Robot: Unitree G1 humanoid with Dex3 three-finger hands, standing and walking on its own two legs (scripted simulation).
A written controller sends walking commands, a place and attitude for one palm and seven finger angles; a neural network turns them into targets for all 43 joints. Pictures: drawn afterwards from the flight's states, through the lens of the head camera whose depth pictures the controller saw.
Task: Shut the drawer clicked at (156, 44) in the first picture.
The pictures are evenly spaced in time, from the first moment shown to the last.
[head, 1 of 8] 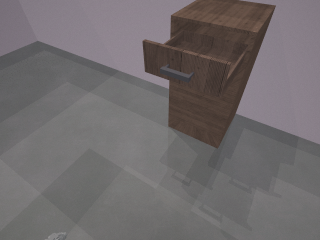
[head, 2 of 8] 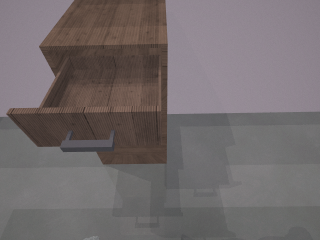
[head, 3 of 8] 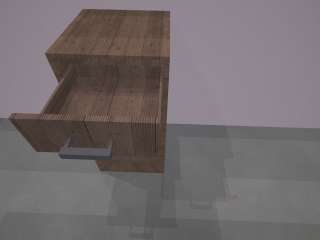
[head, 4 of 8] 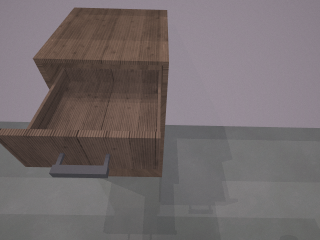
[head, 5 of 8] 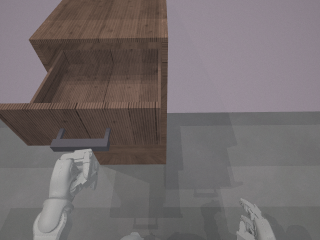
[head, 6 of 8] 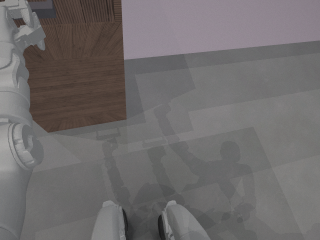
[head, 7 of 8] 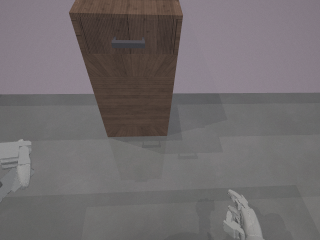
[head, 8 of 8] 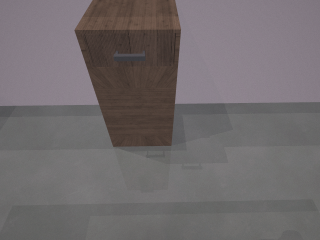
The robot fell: no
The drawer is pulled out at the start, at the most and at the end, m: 0.30 0.30 0.00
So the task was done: yes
